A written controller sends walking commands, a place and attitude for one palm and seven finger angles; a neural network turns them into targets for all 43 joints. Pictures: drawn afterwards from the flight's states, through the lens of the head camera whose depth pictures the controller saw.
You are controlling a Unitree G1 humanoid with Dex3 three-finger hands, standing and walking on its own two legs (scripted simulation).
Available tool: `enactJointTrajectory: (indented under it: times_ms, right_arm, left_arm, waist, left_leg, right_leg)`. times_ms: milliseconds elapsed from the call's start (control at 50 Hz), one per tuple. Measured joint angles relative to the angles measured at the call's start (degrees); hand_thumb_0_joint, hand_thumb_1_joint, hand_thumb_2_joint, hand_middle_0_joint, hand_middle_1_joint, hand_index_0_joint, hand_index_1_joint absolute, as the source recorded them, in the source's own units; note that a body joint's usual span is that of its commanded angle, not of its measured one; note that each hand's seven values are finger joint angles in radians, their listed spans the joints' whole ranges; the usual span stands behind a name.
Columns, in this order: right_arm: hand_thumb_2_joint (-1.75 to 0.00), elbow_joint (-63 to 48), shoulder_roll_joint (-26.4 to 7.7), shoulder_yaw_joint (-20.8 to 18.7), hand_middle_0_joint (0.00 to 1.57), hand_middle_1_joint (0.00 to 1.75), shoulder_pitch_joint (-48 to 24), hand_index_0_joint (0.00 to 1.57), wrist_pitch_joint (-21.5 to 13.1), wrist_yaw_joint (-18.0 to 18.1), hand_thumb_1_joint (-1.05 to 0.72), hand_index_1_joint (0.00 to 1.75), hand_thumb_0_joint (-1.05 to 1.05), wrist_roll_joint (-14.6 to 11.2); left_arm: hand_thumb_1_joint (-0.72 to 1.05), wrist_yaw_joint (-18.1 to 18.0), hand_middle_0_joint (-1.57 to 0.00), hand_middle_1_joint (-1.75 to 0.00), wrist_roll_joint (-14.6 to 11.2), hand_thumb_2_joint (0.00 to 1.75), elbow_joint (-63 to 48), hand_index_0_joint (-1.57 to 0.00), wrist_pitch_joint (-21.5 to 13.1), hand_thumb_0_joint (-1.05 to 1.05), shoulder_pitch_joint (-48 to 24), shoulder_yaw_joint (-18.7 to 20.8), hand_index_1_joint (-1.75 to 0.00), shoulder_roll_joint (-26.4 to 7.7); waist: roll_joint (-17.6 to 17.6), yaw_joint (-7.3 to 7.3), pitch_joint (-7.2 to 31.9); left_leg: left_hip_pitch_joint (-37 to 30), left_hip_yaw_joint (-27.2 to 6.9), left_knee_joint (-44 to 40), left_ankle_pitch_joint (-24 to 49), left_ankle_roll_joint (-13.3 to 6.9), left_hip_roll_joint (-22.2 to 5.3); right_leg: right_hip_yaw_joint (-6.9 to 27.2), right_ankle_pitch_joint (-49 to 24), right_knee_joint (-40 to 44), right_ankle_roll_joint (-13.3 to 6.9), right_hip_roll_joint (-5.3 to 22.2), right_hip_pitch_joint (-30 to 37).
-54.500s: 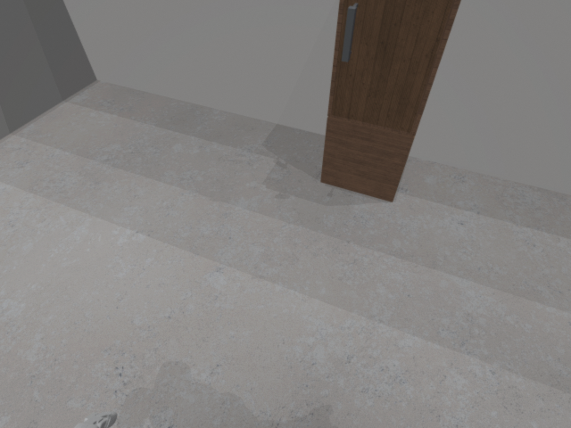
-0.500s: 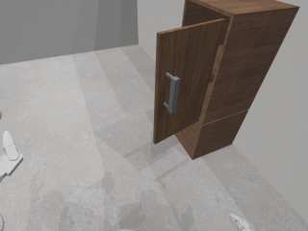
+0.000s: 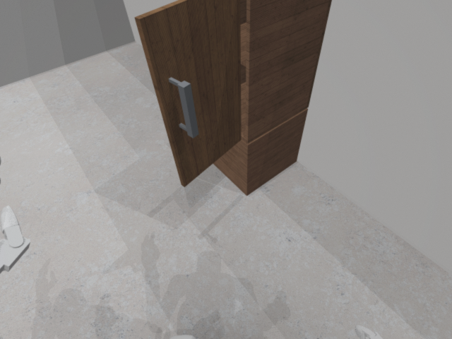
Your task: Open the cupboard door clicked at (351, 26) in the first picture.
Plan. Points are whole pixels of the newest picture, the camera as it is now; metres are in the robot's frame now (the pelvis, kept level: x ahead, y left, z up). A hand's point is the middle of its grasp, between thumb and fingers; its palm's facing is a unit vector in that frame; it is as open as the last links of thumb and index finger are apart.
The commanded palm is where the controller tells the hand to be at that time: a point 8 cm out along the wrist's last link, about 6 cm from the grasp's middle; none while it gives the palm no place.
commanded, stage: stop stepping back and stand still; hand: left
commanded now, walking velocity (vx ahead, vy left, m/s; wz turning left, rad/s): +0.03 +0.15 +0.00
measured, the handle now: (183, 108) +0.69 +0.15 +0.01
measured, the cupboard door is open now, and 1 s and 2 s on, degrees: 100 100 100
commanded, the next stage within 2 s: let the arm hang, fingers relaxed in 0.44 s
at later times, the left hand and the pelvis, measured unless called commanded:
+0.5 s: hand (38, 222) +0.24 +0.26 +0.16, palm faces +0.37 -0.79 -0.49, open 7.5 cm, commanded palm +0.18 +0.30 +0.19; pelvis +0.03 +0.01 +0.01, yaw -3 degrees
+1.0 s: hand out of the picture +0.00 +0.22 -0.17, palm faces +0.00 -0.98 -0.22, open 7.1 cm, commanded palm none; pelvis +0.02 +0.03 +0.01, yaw -1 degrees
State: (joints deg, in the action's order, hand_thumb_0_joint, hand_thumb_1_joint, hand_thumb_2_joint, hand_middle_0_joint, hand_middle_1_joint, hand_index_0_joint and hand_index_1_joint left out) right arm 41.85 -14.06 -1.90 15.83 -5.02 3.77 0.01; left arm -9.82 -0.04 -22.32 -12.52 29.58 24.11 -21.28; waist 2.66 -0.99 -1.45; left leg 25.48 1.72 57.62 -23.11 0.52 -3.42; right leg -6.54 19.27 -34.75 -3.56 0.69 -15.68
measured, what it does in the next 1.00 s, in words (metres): steps on the spot: left foot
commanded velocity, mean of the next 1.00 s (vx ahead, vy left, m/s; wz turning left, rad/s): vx -0.03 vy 0.01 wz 0.00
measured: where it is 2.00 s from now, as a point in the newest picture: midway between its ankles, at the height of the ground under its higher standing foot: outside the picture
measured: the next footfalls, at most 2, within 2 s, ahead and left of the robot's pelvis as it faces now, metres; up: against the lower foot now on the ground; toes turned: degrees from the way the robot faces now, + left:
left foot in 0.22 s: +0.11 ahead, +0.12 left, +0.00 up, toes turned +3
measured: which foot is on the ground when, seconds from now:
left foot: up 0.00-0.20, down 0.22-1.00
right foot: down 0.00-1.00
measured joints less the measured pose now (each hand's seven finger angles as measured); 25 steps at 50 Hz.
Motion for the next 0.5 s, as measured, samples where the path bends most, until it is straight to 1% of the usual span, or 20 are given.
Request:
enactJointTrajectory:
  times_ms: [20,60,100,160,200,220,240,280,340,420,500]
  right_arm:
    - [-0.89,-0.02,-0.22,-0.10,0.20,0.29,-0.45,0.20,0.27,-0.09,-0.91,0.30,0.02,-0.05]
    - [-0.89,-0.83,-0.21,-0.21,0.20,0.29,-1.17,0.20,0.51,0.06,-0.91,0.30,0.02,-0.07]
    - [-0.89,-2.15,0.18,-0.27,0.20,0.29,-1.74,0.20,0.31,0.20,-0.91,0.30,0.02,-0.06]
    - [-0.89,-4.28,0.53,-0.29,0.20,0.29,-2.50,0.20,-0.32,0.16,-0.91,0.30,0.02,0.04]
    - [-0.89,-5.67,0.31,-0.27,0.20,0.29,-2.98,0.20,-0.67,-0.07,-0.91,0.30,0.02,0.07]
    - [-0.90,-6.44,-0.02,-0.29,0.20,0.29,-3.18,0.20,-0.83,-0.14,-0.91,0.30,0.02,0.01]
    - [-0.90,-6.73,0.11,-0.46,0.20,0.29,-3.67,0.20,-0.89,-0.11,-0.91,0.30,0.02,-0.13]
    - [-0.90,-7.11,0.74,-0.31,0.20,0.29,-4.78,0.20,-0.58,-0.07,-0.91,0.30,0.02,-0.44]
    - [-0.90,-8.28,1.48,0.68,0.20,0.29,-6.02,0.20,-0.50,-0.04,-0.91,0.30,0.01,-0.46]
    - [-0.89,-9.12,2.57,2.12,0.20,0.29,-6.91,0.20,-0.56,-0.02,-0.91,0.30,0.01,-0.42]
    - [-0.89,-8.98,3.39,3.24,0.20,0.29,-6.57,0.20,0.01,0.10,-0.91,0.30,0.01,-0.22]
  left_arm:
    - [0.89,0.13,-0.21,-0.30,0.06,0.90,0.06,-0.21,-0.27,0.02,0.37,-0.38,-0.30,0.74]
    - [0.88,0.34,-0.21,-0.30,0.13,0.90,-0.29,-0.21,-1.01,0.02,1.34,-0.90,-0.30,1.20]
    - [0.88,0.42,-0.21,-0.30,0.12,0.89,-1.28,-0.21,-1.63,0.02,2.05,-1.07,-0.30,0.60]
    - [0.88,0.25,-0.21,-0.30,-0.05,0.89,-3.64,-0.21,-2.37,0.02,2.62,-0.63,-0.30,-1.02]
    - [0.88,0.10,-0.22,-0.30,-0.37,0.89,-5.35,-0.21,-2.71,0.02,3.05,-0.08,-0.30,-1.82]
    - [0.88,0.08,-0.22,-0.30,-0.56,0.89,-6.15,-0.21,-2.86,0.02,3.33,0.23,-0.30,-2.13]
    - [0.88,0.10,-0.22,-0.30,-0.73,0.89,-6.50,-0.21,-2.91,0.02,3.18,0.54,-0.30,-2.61]
    - [0.88,0.27,-0.22,-0.30,-0.91,0.89,-6.05,-0.21,-2.73,0.01,2.57,1.05,-0.30,-3.25]
    - [0.88,0.47,-0.21,-0.30,-1.05,0.89,-4.95,-0.21,-1.51,0.01,2.37,1.43,-0.30,-3.34]
    - [0.89,0.66,-0.21,-0.30,-1.35,0.89,-4.53,-0.21,0.37,0.01,2.01,0.13,-0.30,-2.30]
    - [0.89,0.79,-0.21,-0.30,-1.70,0.89,-4.90,-0.21,1.80,0.02,2.32,-1.57,-0.30,-1.12]
  waist:
    - [-0.18,-0.10,-0.21]
    - [-0.81,-0.45,-0.51]
    - [-1.74,-0.56,-0.81]
    - [-2.76,-0.36,-1.19]
    - [-2.66,-0.18,-1.22]
    - [-2.04,-0.06,-1.14]
    - [-2.14,-0.02,-1.22]
    - [-3.01,0.67,-1.37]
    - [-2.78,1.25,-0.91]
    - [-1.99,1.70,-0.64]
    - [-1.74,1.79,-0.13]
  left_leg:
    - [0.91,0.25,1.40,1.12,0.18,0.51]
    - [1.44,1.12,-0.53,3.52,0.26,0.95]
    - [0.47,2.12,-6.37,5.33,0.07,1.04]
    - [-2.62,2.94,-16.69,7.47,-0.35,1.20]
    - [-5.63,2.76,-23.71,10.73,-0.54,1.45]
    - [-7.22,2.35,-26.78,12.92,-0.66,1.23]
    - [-7.86,2.23,-27.58,11.99,-0.48,1.33]
    - [-8.21,2.87,-27.51,10.90,-0.53,1.81]
    - [-8.04,3.47,-28.03,10.95,-0.76,1.57]
    - [-7.65,3.50,-28.59,11.40,-0.80,0.95]
    - [-7.54,3.38,-28.92,11.64,-0.85,0.65]
  right_leg:
    - [0.34,-0.25,0.76,0.00,0.00,0.60]
    - [0.84,-0.88,2.31,-0.03,-0.01,1.67]
    - [1.20,-1.26,3.40,-0.07,-0.08,2.46]
    - [1.39,-1.06,3.88,-0.08,-0.45,3.21]
    - [1.35,-0.40,3.38,0.15,-0.99,3.47]
    - [1.22,0.12,2.76,0.33,-1.56,3.42]
    - [1.24,0.72,2.01,0.56,-1.53,3.31]
    - [1.89,0.85,1.98,0.71,-1.00,3.49]
    - [2.52,-0.04,3.54,1.28,-1.23,3.55]
    - [2.61,-1.50,5.86,1.44,-1.93,3.87]
    - [2.55,-2.50,7.54,1.46,-2.31,4.36]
